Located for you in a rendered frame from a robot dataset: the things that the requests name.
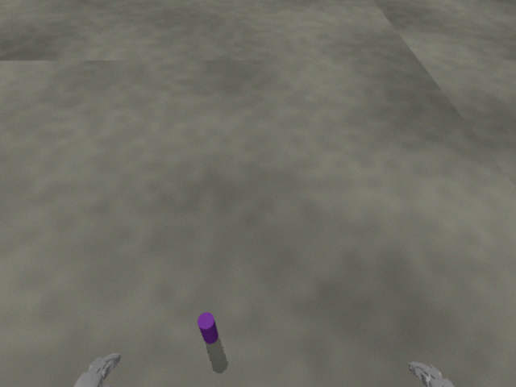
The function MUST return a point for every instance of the can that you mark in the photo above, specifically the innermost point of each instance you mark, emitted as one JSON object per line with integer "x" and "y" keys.
{"x": 207, "y": 327}

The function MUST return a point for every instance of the left robot hand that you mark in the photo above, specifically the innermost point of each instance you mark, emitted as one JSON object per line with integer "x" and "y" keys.
{"x": 98, "y": 371}

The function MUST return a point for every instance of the right robot hand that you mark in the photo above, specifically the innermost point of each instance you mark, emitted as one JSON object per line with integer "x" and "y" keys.
{"x": 429, "y": 375}

